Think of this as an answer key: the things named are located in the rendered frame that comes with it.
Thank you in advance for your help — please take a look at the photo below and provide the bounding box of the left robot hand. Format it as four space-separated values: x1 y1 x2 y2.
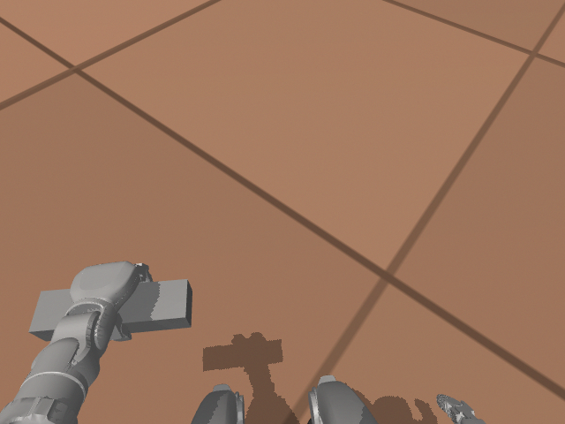
70 261 153 341

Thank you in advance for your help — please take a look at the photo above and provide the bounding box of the left robot arm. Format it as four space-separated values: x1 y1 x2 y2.
0 298 117 424

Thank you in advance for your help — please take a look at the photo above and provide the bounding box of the right robot hand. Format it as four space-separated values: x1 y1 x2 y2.
436 394 486 424

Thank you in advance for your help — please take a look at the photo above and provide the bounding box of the carton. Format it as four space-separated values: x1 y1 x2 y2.
28 279 192 341

